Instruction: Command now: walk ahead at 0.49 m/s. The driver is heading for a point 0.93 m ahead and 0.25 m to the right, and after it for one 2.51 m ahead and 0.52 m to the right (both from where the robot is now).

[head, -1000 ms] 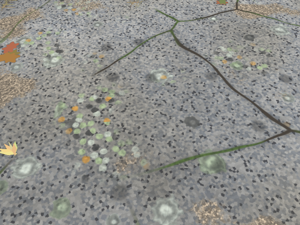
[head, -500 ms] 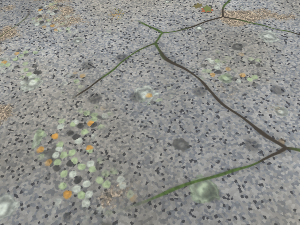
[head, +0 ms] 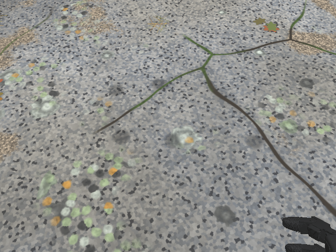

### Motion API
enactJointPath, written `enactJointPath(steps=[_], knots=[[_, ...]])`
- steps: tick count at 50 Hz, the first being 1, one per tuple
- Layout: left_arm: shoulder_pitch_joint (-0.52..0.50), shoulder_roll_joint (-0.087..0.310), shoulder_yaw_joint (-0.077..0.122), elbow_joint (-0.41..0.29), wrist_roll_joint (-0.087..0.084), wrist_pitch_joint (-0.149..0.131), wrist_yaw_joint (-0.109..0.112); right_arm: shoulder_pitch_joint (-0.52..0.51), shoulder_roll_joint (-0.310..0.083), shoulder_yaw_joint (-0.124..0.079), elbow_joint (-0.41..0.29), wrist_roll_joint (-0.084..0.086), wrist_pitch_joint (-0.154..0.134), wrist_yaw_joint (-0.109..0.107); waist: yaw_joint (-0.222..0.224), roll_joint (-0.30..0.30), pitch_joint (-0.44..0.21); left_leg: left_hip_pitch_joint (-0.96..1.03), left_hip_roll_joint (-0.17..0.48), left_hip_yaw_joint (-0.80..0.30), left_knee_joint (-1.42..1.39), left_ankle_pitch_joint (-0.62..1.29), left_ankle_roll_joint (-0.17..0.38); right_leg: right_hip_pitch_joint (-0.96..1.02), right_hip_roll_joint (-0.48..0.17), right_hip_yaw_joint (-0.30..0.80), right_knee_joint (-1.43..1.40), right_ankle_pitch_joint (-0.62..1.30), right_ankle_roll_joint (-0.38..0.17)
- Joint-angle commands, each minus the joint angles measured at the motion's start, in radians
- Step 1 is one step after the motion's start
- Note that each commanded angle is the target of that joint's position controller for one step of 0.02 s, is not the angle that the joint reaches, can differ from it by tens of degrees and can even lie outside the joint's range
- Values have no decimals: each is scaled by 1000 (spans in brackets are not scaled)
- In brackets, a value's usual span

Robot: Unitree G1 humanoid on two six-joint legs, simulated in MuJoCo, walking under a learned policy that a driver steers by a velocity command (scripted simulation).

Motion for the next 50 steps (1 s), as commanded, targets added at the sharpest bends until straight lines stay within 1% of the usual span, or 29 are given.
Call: enactJointPath(steps=[1, 2, 3, 4, 5, 7, 9, 11, 15, 17, 19, 22, 23, 24, 25, 26, 27, 28, 29, 30, 31, 32, 34, 37, 42, 44, 46, 49, 50], knots=[[63, 77, -5, -86, -4, -56, -11, 442, -225, -83, 38, -6, 3, -18, -198, 210, -503, 991, 410, -820, -188, -193, 280, -689, 53, 159, 765, -87, -4], [-52, 147, 16, -123, -34, -68, -18, 364, -185, -66, 37, -1, 6, -22, -193, 150, -308, 854, 367, -647, -213, -199, 221, -772, -12, 144, 796, -35, -11], [-119, 139, 13, -144, -34, -74, -17, 293, -165, -59, 34, 1, 8, -23, -161, 70, -196, 688, 324, -509, -236, -116, 189, -761, -66, 108, 742, 57, -13], [-151, 125, 14, -148, -18, -72, -15, 241, -142, -51, 35, -3, 8, -19, -127, 23, -117, 547, 280, -417, -268, -24, 172, -729, -98, 89, 673, 114, -5], [-133, 116, 18, -143, -10, -61, -14, 211, -121, -44, 33, -12, 3, -16, -89, 42, -88, 453, 246, -352, -305, 30, 161, -667, -127, 93, 627, 158, 2], [-83, 74, 11, -127, -7, -37, -12, 193, -123, -47, 46, -7, -11, -13, -53, 70, -82, 363, 225, -291, -364, 75, 175, -597, -139, 82, 579, 193, 24], [-115, 58, 7, -140, 0, -24, -7, 197, -144, -53, 69, -3, -21, -16, -44, 65, -45, 314, 218, -228, -401, 116, 183, -619, -149, 72, 505, 241, 47], [-193, 50, 3, -165, 7, -25, -6, 218, -160, -57, 89, -4, -19, -25, -63, 56, -16, 319, 201, -180, -420, 124, 175, -662, -154, 66, 382, 354, 62], [-341, 26, -8, -199, 2, -43, -22, 268, -188, -62, 121, 5, -6, -36, -121, 48, 10, 338, 168, -102, -422, 81, 130, -608, -111, 27, 103, 571, 57], [-397, 32, -7, -218, -5, -48, -31, 311, -205, -66, 145, 11, 2, -37, -144, 51, 19, 391, 197, -114, -407, 49, 127, -605, -97, 26, 38, 588, 48], [-432, 47, -2, -237, -8, -52, -41, 330, -210, -69, 165, 16, 12, -40, -147, 55, 29, 467, 233, -130, -374, 52, 117, -630, -91, 39, -10, 547, 26], [-405, 73, 9, -241, -5, -57, -52, 324, -223, -76, 184, 19, 31, -49, -113, 70, 9, 555, 269, -147, -294, 159, 89, -582, -71, 29, -53, 430, -15], [-341, 90, 19, -226, -3, -59, -50, 305, -227, -76, 184, 19, 37, -51, -71, 76, -29, 560, 251, -128, -214, 297, 72, -484, -43, 0, -76, 408, -34], [-203, 129, 42, -183, 0, -58, -43, 301, -207, -67, 184, 14, 43, -53, -7, 59, -117, 525, 198, -87, -44, 413, 46, -292, -13, -29, -86, 413, -62], [-29, 199, 65, -149, 7, -55, -33, 317, -156, -44, 164, -7, 44, -57, 54, -30, -268, 360, 140, -38, 246, 230, 7, -3, -151, 119, -47, 456, -119], [25, 290, 84, -132, 13, -49, -33, 447, -41, -10, 141, -5, 23, -48, -11, -306, -381, -60, -49, -33, 609, -370, -67, 338, -372, 607, -151, 232, -288], [33, 188, 59, -139, -4, -49, -36, 397, -127, -25, 158, 12, 3, -43, 34, -239, -395, -186, -31, -174, 739, -521, -64, 351, -379, 749, -261, 77, -289], [-34, 148, 44, -148, -2, -51, -34, 306, -186, -42, 132, 37, -10, -37, 30, -174, -248, -260, 21, -167, 766, -449, -49, 244, -353, 608, -274, 86, -244], [-97, 129, 38, -159, 4, -51, -32, 245, -179, -38, 116, 32, -14, -41, 6, -93, -171, -242, 73, -135, 727, -358, -45, 115, -316, 491, -284, 179, -219], [-145, 103, 31, -162, 10, -51, -34, 210, -171, -41, 111, 14, -13, -44, -19, -61, -107, -212, 104, -124, 663, -296, -49, -2, -282, 410, -308, 290, -210], [-171, 81, 23, -166, 20, -55, -34, 226, -163, -45, 114, 8, -4, -44, -52, -82, -96, -149, 130, -133, 625, -251, -52, -75, -255, 355, -334, 364, -202], [-179, 78, 24, -165, 20, -59, -35, 246, -146, -42, 121, 8, 6, -43, -69, -94, -94, -107, 136, -130, 601, -229, -59, -116, -242, 322, -360, 403, -207], [-171, 90, 28, -149, 10, -71, -34, 254, -117, -37, 126, 4, 25, -46, -85, -81, -77, -94, 143, -118, 546, -202, -76, -162, -233, 256, -402, 470, -222], [-141, 116, 36, -122, 7, -70, -21, 161, -101, -31, 98, -4, 31, -50, -68, -55, -32, -161, 149, -110, 394, -69, -103, -157, -221, 184, -440, 524, -220], [-74, 137, 39, -83, -4, -56, -9, 2, -71, -19, 64, 4, 15, -32, -9, -56, 7, -121, 109, -67, 107, 150, -102, -122, -183, 88, -449, 504, -176], [-27, 140, 40, -60, -8, -47, -8, -64, -72, -18, 42, 8, 8, -22, 17, -52, 26, -119, 94, -63, 48, 154, -97, -84, -202, 102, -429, 498, -177], [1, 142, 42, -41, -12, -33, -5, -108, -79, -20, 21, 10, 0, -10, 19, -55, 40, -131, 78, -73, -3, 112, -86, -26, -228, 133, -389, 517, -174], [-13, 164, 53, -35, -16, -18, 6, -69, -115, -32, 25, 8, -14, -1, -27, -81, 15, -38, 54, -79, -58, 24, -59, 21, -256, 180, -309, 594, -151], [-34, 172, 55, -39, -17, -15, 8, -3, -134, -43, 43, 7, -18, -4, -71, -90, -20, 71, 32, -59, -82, 5, -43, 9, -240, 174, -240, 700, -137]])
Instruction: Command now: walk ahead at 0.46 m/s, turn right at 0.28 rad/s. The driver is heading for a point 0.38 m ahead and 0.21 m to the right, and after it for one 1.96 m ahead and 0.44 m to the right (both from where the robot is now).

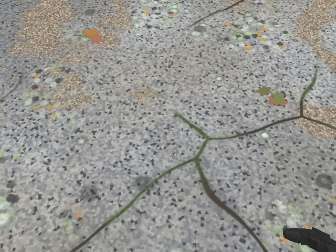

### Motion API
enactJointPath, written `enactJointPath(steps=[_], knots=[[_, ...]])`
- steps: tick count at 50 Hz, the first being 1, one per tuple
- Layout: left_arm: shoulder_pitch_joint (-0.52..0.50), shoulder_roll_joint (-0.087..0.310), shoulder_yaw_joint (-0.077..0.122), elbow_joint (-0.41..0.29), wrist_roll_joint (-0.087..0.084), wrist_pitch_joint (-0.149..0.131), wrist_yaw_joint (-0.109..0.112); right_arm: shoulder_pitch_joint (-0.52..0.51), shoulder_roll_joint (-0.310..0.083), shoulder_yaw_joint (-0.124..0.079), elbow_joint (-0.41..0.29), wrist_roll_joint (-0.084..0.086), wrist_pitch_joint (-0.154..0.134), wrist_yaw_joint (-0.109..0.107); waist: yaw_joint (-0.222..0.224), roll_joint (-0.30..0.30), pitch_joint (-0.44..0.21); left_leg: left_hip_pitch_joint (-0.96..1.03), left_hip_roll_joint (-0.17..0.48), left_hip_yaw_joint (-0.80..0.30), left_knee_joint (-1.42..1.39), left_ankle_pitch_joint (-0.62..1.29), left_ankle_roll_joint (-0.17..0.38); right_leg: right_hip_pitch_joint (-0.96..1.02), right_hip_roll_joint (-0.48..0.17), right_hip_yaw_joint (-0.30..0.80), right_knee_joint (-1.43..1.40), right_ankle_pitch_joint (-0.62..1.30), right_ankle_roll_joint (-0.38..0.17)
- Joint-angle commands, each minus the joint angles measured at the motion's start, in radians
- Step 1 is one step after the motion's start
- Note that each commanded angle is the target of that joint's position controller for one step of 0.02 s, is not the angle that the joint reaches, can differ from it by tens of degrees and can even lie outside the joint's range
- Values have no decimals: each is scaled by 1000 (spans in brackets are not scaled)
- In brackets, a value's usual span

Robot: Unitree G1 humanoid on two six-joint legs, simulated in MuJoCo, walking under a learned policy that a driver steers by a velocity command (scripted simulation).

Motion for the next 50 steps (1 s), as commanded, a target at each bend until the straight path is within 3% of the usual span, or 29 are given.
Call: enactJointPath(steps=[1, 2, 3, 4, 5, 7, 8, 10, 13, 16, 20, 23, 24, 25, 26, 27, 28, 29, 30, 31, 33, 37, 42, 45, 46, 47, 48, 49, 50], knots=[[-34, 175, 40, -46, 2, 4, 12, 149, -178, -69, -16, -11, -27, -9, -159, -108, -86, 290, -32, 25, -60, -4, 53, -64, -213, 134, 222, 680, -110], [-45, 122, 20, -78, 22, 2, 14, 305, -245, -87, 6, -38, -29, -20, -218, -43, -247, 590, 114, -98, 15, 183, 111, -234, -143, 95, 488, 511, -60], [100, 7, -13, -92, 22, -12, 12, 346, -316, -103, 13, -47, -14, -25, -163, 223, -401, 963, 389, -473, 7, 316, 272, -630, 18, 28, 858, -126, 24], [77, 99, 9, -80, 4, -20, 13, 352, -228, -81, -2, -37, -5, -26, -196, 187, -459, 931, 397, -574, -55, 331, 285, -688, 7, 159, 1001, -294, 39], [-4, 162, 32, -104, -18, -15, 16, 286, -177, -64, -10, -31, -1, -30, -190, 130, -312, 813, 364, -399, -62, 398, 249, -742, -35, 154, 1043, -258, 44], [-64, 143, 39, -115, -3, 10, 26, 174, -119, -48, -5, -24, 6, -32, -130, 54, -155, 562, 280, -193, -106, 467, 207, -709, -104, 102, 969, -157, 61], [-43, 123, 44, -115, -2, 32, 27, 138, -109, -46, -1, -30, 3, -32, -93, 81, -125, 452, 256, -130, -147, 433, 192, -634, -129, 97, 930, -117, 64], [-26, 78, 40, -127, -5, 69, 29, 86, -122, -53, 9, -39, -2, -32, -59, 94, -89, 325, 246, -52, -216, 400, 210, -558, -125, 62, 876, -70, 78], [-80, 61, 37, -177, 7, 86, 26, 56, -162, -69, 25, -34, 3, -49, -56, 81, -81, 313, 255, 31, -259, 365, 222, -555, -142, 51, 725, 58, 79], [-145, 64, 37, -209, 9, 86, 5, 41, -178, -74, 36, -23, 22, -64, -76, 69, -95, 332, 242, 113, -263, 294, 204, -494, -138, 19, 578, 192, 62], [-231, 93, 50, -266, 11, 103, -20, 65, -214, -85, 59, -2, 51, -60, -103, 59, -72, 403, 274, 127, -211, 185, 183, -483, -123, -13, 462, 144, 32], [-233, 105, 63, -289, 12, 114, -30, 53, -229, -92, 67, 20, 68, -56, -83, 61, -61, 438, 284, 133, -106, 143, 133, -430, -95, -50, 321, 131, -8], [-207, 120, 72, -285, 15, 113, -25, 71, -213, -90, 77, 24, 73, -55, -70, 37, -72, 419, 253, 161, -20, 129, 93, -352, -68, -58, 237, 210, -33], [-145, 192, 98, -275, 18, 108, -8, 140, -183, -84, 98, 7, 73, -51, -62, -82, -116, 349, 176, 216, 160, 52, 22, -200, -95, 28, 159, 510, -79], [-110, 318, 124, -289, 24, 106, 15, 137, -129, -65, 57, -43, 69, -44, -88, -368, -146, 34, 27, 268, 490, -482, -76, 15, -335, 374, 173, 954, -229], [-104, 282, 105, -306, 45, 83, 4, 87, -132, -61, 36, -40, 69, -46, -45, -313, -254, -89, -57, 60, 700, -723, -96, 27, -439, 560, 130, 872, -389], [-122, 243, 93, -306, 38, 61, -8, 39, -172, -72, 35, -13, 74, -47, -31, -190, -235, -119, -33, -14, 766, -671, -82, 7, -393, 472, 112, 821, -362], [-164, 220, 88, -301, 24, 48, -4, 34, -162, -71, 34, -2, 76, -53, -59, -149, -191, -137, -14, -32, 743, -587, -66, -32, -339, 395, 116, 728, -301], [-204, 194, 81, -305, 10, 47, 1, 36, -164, -74, 46, -11, 79, -64, -75, -103, -164, -138, 2, -41, 690, -521, -64, -71, -303, 358, 108, 642, -255], [-243, 180, 74, -312, 5, 53, 10, 34, -177, -79, 45, -19, 83, -71, -95, -113, -149, -99, 6, -47, 644, -472, -66, -125, -280, 336, 95, 599, -234], [-262, 184, 72, -326, 20, 61, 21, 57, -161, -77, 51, -16, 86, -71, -115, -141, -160, -29, -24, -37, 584, -416, -76, -177, -250, 319, 82, 590, -230], [-250, 202, 82, -329, 15, 68, 33, 46, -130, -64, 49, -12, 89, -71, -99, -151, -163, 43, -52, -50, 381, -372, -96, -205, -227, 341, 79, 460, -224], [-265, 201, 82, -334, 17, 81, 28, 46, -145, -67, 44, -5, 83, -55, -83, -195, -133, 137, -79, -58, 220, -357, -83, -266, -205, 436, 72, 271, -206], [-282, 190, 74, -336, 3, 90, 29, 112, -146, -72, 56, 2, 68, -39, -121, -196, -131, 285, -90, -25, 19, -285, -37, -351, -155, 473, 64, -94, -167], [-279, 176, 69, -333, 0, 92, 32, 161, -152, -78, 72, 2, 65, -38, -146, -178, -114, 390, -72, -18, -73, -261, -10, -436, -114, 454, 89, -204, -131], [-267, 126, 54, -335, 3, 90, 35, 244, -207, -93, 86, -11, 62, -44, -166, -59, -126, 536, 97, -179, -158, -385, 53, -591, -38, 366, 278, -306, -71], [-257, 82, 45, -363, -4, 79, 32, 282, -293, -106, 95, -31, 62, -47, -147, 168, -93, 568, 303, -482, -272, -616, 164, -797, 108, 143, 546, -274, -28], [-308, 149, 59, -392, 2, 59, 29, 222, -297, -108, 73, -58, 45, -43, -144, 201, -3, 446, 378, -639, -340, -743, 241, -877, 17, 187, 686, -178, -13], [-285, 198, 76, -370, 4, 55, 23, 139, -238, -93, 44, -43, 34, -54, -109, 159, 30, 427, 325, -533, -338, -709, 204, -872, -13, 195, 759, -81, -4]])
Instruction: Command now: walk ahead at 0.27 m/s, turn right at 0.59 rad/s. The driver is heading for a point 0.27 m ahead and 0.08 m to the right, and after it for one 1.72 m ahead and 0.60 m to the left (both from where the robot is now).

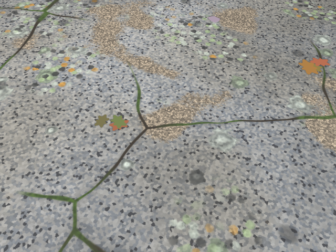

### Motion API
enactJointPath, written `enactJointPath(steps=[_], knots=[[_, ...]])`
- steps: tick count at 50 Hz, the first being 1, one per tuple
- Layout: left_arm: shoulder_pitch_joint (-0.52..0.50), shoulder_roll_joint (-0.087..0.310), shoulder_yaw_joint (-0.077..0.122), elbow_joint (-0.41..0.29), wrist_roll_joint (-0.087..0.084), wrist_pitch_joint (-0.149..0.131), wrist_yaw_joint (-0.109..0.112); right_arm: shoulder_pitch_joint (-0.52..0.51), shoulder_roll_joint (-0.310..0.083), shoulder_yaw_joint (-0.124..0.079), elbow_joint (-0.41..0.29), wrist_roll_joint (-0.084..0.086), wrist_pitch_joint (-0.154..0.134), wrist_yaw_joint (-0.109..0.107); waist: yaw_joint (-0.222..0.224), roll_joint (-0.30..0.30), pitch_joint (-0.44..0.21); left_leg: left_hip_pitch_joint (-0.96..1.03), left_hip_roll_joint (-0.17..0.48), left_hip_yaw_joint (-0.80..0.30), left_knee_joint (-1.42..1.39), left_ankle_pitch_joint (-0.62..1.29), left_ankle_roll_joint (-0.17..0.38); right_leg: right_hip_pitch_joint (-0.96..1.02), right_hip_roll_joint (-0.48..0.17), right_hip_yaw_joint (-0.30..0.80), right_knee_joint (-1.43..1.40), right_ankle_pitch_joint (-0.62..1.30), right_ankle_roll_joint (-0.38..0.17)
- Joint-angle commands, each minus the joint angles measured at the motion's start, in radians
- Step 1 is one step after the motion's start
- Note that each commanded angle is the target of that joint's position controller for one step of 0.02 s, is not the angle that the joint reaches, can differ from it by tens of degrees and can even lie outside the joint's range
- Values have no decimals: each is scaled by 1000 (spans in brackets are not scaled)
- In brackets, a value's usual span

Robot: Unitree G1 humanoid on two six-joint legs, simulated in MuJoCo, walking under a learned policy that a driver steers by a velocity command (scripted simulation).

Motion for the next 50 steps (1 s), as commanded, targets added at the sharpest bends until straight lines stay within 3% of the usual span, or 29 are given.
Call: enactJointPath(steps=[1, 2, 4, 9, 12, 15, 17, 18, 19, 20, 21, 22, 24, 25, 27, 29, 32, 36, 39, 40, 41, 42, 43, 44, 45, 46, 47, 50], knots=[[-15, 167, 50, -81, 8, -34, -6, -60, -151, -34, -82, 7, -33, -22, 17, 209, 53, 180, 332, -415, -355, -362, 152, -345, -96, 19, 281, 39, 27], [3, 154, 49, -68, 13, -33, -9, -55, -133, -28, -86, 18, -34, -29, 11, 197, 42, 199, 303, -341, -355, -303, 125, -345, -105, -5, 320, 85, 43], [-15, 104, 36, -72, 8, -40, -21, 9, -124, -21, -73, 15, -41, -36, -19, 163, 55, 196, 275, -221, -374, -184, 114, -345, -124, -44, 373, 167, 62], [-92, 56, 15, -117, -5, -53, -35, 121, -150, -28, -55, 7, -49, -28, -79, 156, 76, 269, 283, -71, -392, -24, 137, -373, -169, -80, 219, 263, 91], [-134, -7, -14, -136, 7, -69, -48, 128, -161, -26, -37, 17, -39, -15, -79, 145, 106, 170, 251, 19, -367, 195, 146, -182, -163, -133, -20, 262, 81], [-130, 22, -8, -137, 7, -78, -58, 155, -205, -35, -16, 47, -26, 1, -65, 187, 86, 149, 267, -4, -293, 360, 146, -9, -128, -182, -155, 224, 50], [-16, 65, 16, -99, 6, -82, -55, 117, -201, -31, -15, 59, -24, 5, 22, 176, 26, 162, 253, -9, -167, 535, 103, 177, -98, -176, -331, 355, 5], [77, 108, 34, -66, 18, -82, -43, 133, -162, -19, -9, 56, -31, 8, 66, 133, -44, 123, 198, 30, -29, 588, 61, 351, -101, -168, -388, 467, -22], [197, 176, 47, -53, 42, -78, -27, 143, -91, 9, -36, 19, -43, 13, 103, 20, -204, -39, 134, 64, 189, 269, -3, 637, -280, -17, -305, 820, -67], [188, 228, 43, -71, 65, -65, -14, 251, 2, 43, -42, -1, -48, 16, 49, -255, -339, -268, 21, 44, 489, -389, -79, 820, -568, 282, -286, 1111, -245], [201, 172, 34, -65, 58, -59, -19, 252, -104, 11, -6, 34, -38, 8, 89, -184, -381, -258, 26, -84, 640, -423, -95, 717, -561, 271, -314, 1092, -279], [156, 149, 27, -51, 40, -59, -26, 200, -144, -4, -25, 59, -24, 4, 75, -182, -296, -322, 55, -58, 699, -401, -90, 643, -514, 170, -351, 913, -264], [19, 72, 3, -43, 22, -64, -27, 144, -125, -9, -20, 41, 15, -22, 25, -119, -131, -328, 100, -26, 641, -284, -96, 438, -416, 44, -429, 656, -189], [-29, 61, -1, -39, 30, -68, -25, 161, -112, -11, -14, 37, 38, -31, -6, -126, -93, -250, 99, -15, 629, -223, -106, 325, -389, -18, -467, 641, -176], [-75, 64, 4, -29, 48, -80, -17, 176, -85, -13, -30, 32, 61, -41, -34, -119, -70, -193, 84, 8, 595, -149, -116, 240, -391, -76, -512, 609, -190], [-85, 74, 10, -12, 47, -85, -6, 139, -73, -14, -66, 27, 70, -40, -32, -115, -55, -201, 95, 8, 521, -100, -111, 233, -411, -102, -534, 545, -201], [-95, 94, 18, 9, 37, -75, 6, 71, -64, -8, -117, 24, 78, -21, -15, -103, -49, -176, 112, 19, 395, -44, -88, 240, -429, -133, -548, 438, -204], [-98, 132, 30, 33, 19, -59, -1, 30, -93, -18, -165, 27, 89, 7, -4, -88, -42, -132, 104, 53, 282, -55, -51, 275, -463, -146, -513, 414, -192], [-106, 144, 35, 52, -6, -46, -4, 49, -95, -28, -177, 27, 90, 21, -27, -67, -47, -31, 61, 111, 83, 30, -4, 289, -444, -194, -399, 390, -126], [-61, 123, 32, 76, -7, -42, -7, 67, -116, -38, -174, 22, 88, 16, -25, -29, -49, 41, 36, 101, -2, 116, 23, 259, -404, -232, -318, 314, -73], [-10, 80, 22, 91, 16, -39, -10, 97, -199, -63, -178, 23, 82, 1, -10, 152, -54, 152, 131, -66, -107, 411, 78, 151, -310, -325, -103, 168, 15], [-52, 44, 4, 34, 58, -38, -8, 91, -310, -80, -217, 11, 73, -13, -1, 408, -38, 252, 380, -450, -154, 665, 279, -154, -137, -339, 201, -257, 123], [-139, 83, 16, 20, 43, -39, -1, 130, -263, -67, -220, -13, 47, 1, -78, 268, -119, 232, 404, -491, -177, 624, 369, -188, -111, -144, 380, -316, 115], [-145, 97, 22, 19, 18, -36, 1, 101, -242, -58, -217, -10, 26, 5, -52, 206, -104, 226, 358, -402, -176, 578, 332, -212, -129, -103, 425, -240, 96], [-122, 97, 26, 36, 15, -34, 7, 49, -220, -55, -221, 9, 17, 1, -21, 152, -89, 215, 305, -335, -165, 510, 273, -218, -148, -87, 404, -149, 85], [-116, 111, 31, 47, 24, -33, 15, 2, -189, -45, -231, 26, 20, -7, -5, 131, -81, 205, 279, -306, -161, 489, 233, -222, -158, -77, 369, -83, 84], [-105, 112, 34, 53, 29, -33, 17, -24, -176, -37, -240, 28, 25, -16, 12, 139, -88, 169, 255, -276, -161, 521, 220, -173, -150, -80, 366, -34, 89], [-80, 82, 27, 63, 19, -36, 11, -20, -177, -36, -258, 20, 33, -28, 19, 137, -120, 177, 221, -255, -159, 530, 218, -122, -119, -82, 281, 46, 106]])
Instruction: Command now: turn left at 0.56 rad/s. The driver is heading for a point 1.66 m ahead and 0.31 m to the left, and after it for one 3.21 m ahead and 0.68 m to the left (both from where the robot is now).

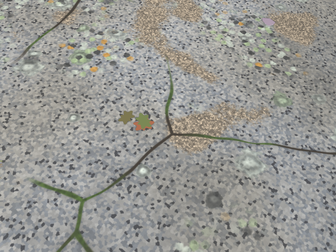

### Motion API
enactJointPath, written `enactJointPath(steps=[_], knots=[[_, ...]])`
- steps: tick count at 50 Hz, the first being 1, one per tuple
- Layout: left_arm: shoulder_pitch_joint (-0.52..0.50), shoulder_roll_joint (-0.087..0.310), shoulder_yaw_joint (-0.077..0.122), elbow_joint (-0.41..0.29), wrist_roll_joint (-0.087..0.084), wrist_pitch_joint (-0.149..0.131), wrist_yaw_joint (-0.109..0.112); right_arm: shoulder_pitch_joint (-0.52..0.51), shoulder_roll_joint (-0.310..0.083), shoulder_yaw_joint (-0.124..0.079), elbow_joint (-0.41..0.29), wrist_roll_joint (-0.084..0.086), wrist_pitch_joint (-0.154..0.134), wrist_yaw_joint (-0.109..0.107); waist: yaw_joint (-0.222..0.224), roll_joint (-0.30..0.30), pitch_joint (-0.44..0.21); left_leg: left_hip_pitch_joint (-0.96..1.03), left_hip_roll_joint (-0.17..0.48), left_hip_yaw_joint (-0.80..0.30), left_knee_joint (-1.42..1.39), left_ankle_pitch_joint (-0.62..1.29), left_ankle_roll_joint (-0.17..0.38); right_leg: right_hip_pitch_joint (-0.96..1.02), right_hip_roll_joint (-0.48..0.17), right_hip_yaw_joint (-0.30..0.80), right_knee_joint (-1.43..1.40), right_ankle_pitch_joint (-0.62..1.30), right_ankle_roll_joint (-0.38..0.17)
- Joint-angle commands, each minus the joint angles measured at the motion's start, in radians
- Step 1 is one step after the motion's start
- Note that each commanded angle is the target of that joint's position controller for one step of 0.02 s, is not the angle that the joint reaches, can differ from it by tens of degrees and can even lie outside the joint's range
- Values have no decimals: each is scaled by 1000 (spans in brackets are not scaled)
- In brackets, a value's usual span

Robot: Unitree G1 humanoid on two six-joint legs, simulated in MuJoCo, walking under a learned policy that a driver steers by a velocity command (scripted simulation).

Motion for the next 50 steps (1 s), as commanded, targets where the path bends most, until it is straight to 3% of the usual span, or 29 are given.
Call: enactJointPath(steps=[1, 6, 10, 13, 14, 15, 16, 17, 18, 19, 20, 22, 24, 27, 31, 33, 34, 35, 36, 37, 38, 40, 42, 44, 47, 49, 50], knots=[[-4, 64, 15, -60, -6, -14, 2, -26, -170, -47, -85, 4, -11, -18, 13, 137, -183, 227, 229, -261, -121, 423, 174, -53, -2, 50, -88, 69, 16], [-32, 58, 8, -66, -9, -19, -9, -27, -193, -57, -98, 5, 5, -19, -10, 173, -152, 164, 210, -335, -120, 234, 176, 45, 21, 67, -299, 73, 27], [-19, 73, 13, -69, -16, -35, -23, -46, -189, -58, -110, 8, 14, -7, -12, 194, -147, 149, 197, -424, -92, 248, 170, 123, 41, 73, -420, 48, 10], [44, 75, 20, -55, -16, -51, -37, -85, -178, -55, -123, 24, 23, -9, 31, 194, -161, 142, 155, -455, -31, 278, 126, 247, 47, 56, -650, 168, -21], [78, 94, 27, -45, -11, -54, -37, -86, -162, -51, -127, 28, 25, -13, 43, 172, -167, 88, 119, -436, 5, 196, 84, 345, 5, 70, -742, 286, -43], [100, 161, 42, -51, 5, -50, -31, -48, -115, -38, -131, 17, 24, -13, 21, 20, -193, -29, 40, -339, 162, -44, 25, 464, -180, 226, -775, 372, -111], [72, 226, 53, -45, 29, -41, -28, -22, -110, -39, -156, 22, 17, -13, -27, -259, -132, -246, -124, -139, 337, -406, -40, 471, -353, 461, -801, 565, -280], [41, 161, 37, -74, 33, -45, -26, 3, -199, -66, -133, 3, 9, -13, -9, -184, -131, -267, -51, -135, 582, -444, -88, 429, -423, 483, -797, 595, -367], [-3, 111, 21, -89, 25, -45, -19, 18, -231, -83, -108, 13, 12, -8, -24, -119, -119, -260, -32, -129, 670, -376, -103, 401, -365, 377, -781, 575, -335], [-38, 92, 15, -93, 12, -41, -13, 31, -210, -83, -89, 15, 21, -8, -37, -92, -101, -267, -21, -113, 706, -318, -122, 398, -294, 282, -767, 524, -286], [-43, 80, 11, -94, -3, -38, -7, 26, -184, -77, -87, 13, 29, -8, -23, -97, -85, -303, -16, -105, 733, -265, -139, 417, -266, 232, -763, 517, -268], [-9, 90, 9, -87, 0, -27, 3, -5, -132, -60, -104, 23, 34, 0, 3, -107, -75, -312, -2, -52, 694, -215, -159, 433, -234, 148, -769, 564, -272], [36, 108, 16, -80, 8, -17, 9, -59, -109, -48, -132, 28, 32, 4, 42, -126, -93, -325, 21, -22, 597, -205, -170, 507, -252, 125, -767, 595, -290], [41, 145, 26, -75, 1, -8, -2, -82, -75, -27, -152, 10, 28, 10, 57, -138, -129, -195, 42, 10, 416, -242, -159, 498, -267, 93, -752, 636, -298], [31, 167, 27, -63, -24, -7, -25, -35, -93, -31, -134, 12, 31, 13, 38, -154, -132, -32, 19, 60, 168, -169, -123, 459, -278, 83, -714, 639, -284], [27, 139, 12, -48, -40, -10, -27, 33, -90, -34, -102, 8, 30, 15, -6, -123, -133, 143, -2, 78, -102, 43, -73, 391, -246, 50, -645, 562, -222], [85, 92, -5, -24, -24, -18, -32, 41, -122, -38, -106, 5, 30, 8, 3, -37, -160, 289, 61, -16, -147, 217, -45, 301, -204, 5, -579, 428, -142], [107, 10, -38, -47, 37, -29, -42, 49, -208, -48, -130, -8, 30, -8, 40, 258, -221, 438, 316, -301, -100, 626, 46, 122, -105, -88, -358, -17, -35], [31, 56, -24, -62, 15, -23, -29, 30, -154, -27, -129, -38, 11, 4, -13, 274, -208, 276, 406, -371, -115, 593, 225, 87, -62, -18, -236, -236, 1], [23, 113, -7, -53, -6, -15, -21, 2, -125, -18, -123, -40, -8, 14, -13, 203, -161, 230, 359, -321, -135, 513, 239, 86, -74, 10, -145, -232, 14], [32, 109, -3, -41, -10, -9, -18, -28, -107, -12, -104, -34, -21, 16, 4, 198, -138, 218, 302, -261, -137, 441, 195, 74, -79, 24, -123, -184, 16], [61, 110, 4, -12, -3, 5, -8, -71, -118, -14, -91, -17, -30, 12, 17, 183, -107, 194, 260, -209, -135, 444, 156, 76, -78, 32, -114, -93, 32], [92, 79, -3, 5, -8, 6, -10, -84, -88, -3, -76, -18, -30, 7, 33, 170, -123, 171, 232, -160, -131, 485, 153, 138, -69, 22, -148, -35, 42], [81, 50, -16, 9, -10, 6, -11, -97, -72, -1, -64, -16, -27, 6, 22, 171, -126, 175, 211, -141, -123, 433, 147, 183, -68, 9, -268, -9, 42], [62, 50, -23, 6, -10, 5, -11, -89, -75, -1, -35, -17, -20, 8, 2, 172, -124, 174, 224, -184, -121, 330, 160, 243, -58, -1, -425, 13, 31], [102, 43, -27, 27, -6, 0, -15, -112, -59, 8, -17, -7, -19, 9, 34, 156, -116, 133, 203, -186, -114, 211, 132, 340, -47, -16, -619, 166, 9], [114, 50, -30, 33, 7, -4, -17, -90, -48, 12, 1, -4, -22, 11, 42, 125, -109, 94, 180, -177, -118, 129, 90, 414, -56, 2, -717, 319, -10]])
